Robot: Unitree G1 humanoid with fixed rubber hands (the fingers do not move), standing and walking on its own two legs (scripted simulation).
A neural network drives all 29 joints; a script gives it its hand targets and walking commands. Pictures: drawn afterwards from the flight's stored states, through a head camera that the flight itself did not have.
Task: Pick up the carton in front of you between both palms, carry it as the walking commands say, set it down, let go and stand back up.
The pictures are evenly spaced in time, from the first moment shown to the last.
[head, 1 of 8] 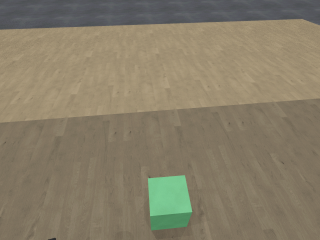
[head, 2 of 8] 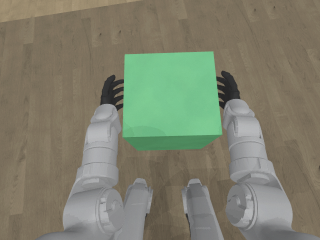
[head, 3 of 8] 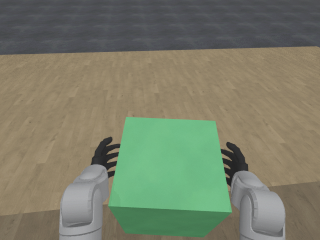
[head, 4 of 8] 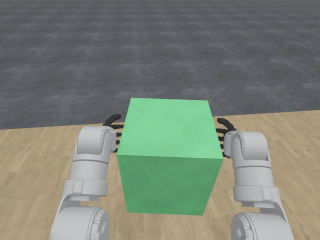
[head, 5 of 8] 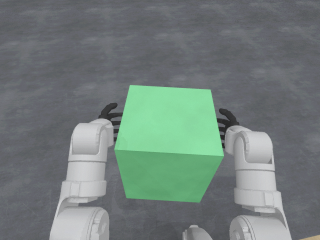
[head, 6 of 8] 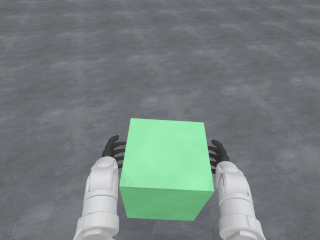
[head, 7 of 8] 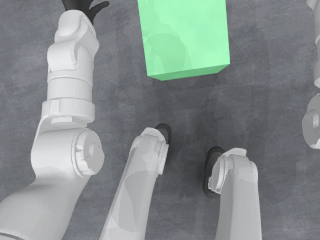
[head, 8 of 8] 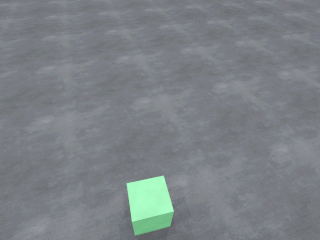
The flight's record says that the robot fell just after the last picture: no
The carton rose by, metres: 0.69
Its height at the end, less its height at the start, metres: -0.31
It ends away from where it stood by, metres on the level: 5.32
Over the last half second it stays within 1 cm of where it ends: yes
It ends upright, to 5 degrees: yes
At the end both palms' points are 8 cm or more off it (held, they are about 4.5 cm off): yes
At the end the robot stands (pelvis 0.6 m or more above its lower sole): yes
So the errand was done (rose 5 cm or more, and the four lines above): yes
